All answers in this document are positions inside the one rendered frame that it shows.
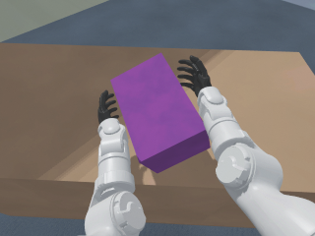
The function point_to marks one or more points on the left robot hand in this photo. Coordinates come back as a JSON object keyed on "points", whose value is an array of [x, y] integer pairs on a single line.
{"points": [[103, 113]]}

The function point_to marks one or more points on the robot right forearm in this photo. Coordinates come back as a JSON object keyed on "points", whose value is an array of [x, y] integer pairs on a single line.
{"points": [[222, 128]]}

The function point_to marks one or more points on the carton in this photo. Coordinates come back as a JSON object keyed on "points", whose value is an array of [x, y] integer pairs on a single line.
{"points": [[163, 124]]}

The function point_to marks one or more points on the left robot upper arm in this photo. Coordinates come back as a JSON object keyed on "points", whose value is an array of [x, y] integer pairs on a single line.
{"points": [[121, 214]]}

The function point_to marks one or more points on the right robot hand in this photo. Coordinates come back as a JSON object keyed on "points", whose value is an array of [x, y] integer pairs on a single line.
{"points": [[199, 78]]}

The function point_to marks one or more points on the right robot upper arm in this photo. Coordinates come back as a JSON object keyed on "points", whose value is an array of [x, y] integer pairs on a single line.
{"points": [[253, 179]]}

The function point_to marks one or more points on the pedestal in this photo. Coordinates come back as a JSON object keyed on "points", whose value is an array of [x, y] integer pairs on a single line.
{"points": [[49, 141]]}

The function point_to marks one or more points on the robot left forearm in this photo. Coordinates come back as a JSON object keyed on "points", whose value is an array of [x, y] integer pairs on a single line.
{"points": [[114, 163]]}

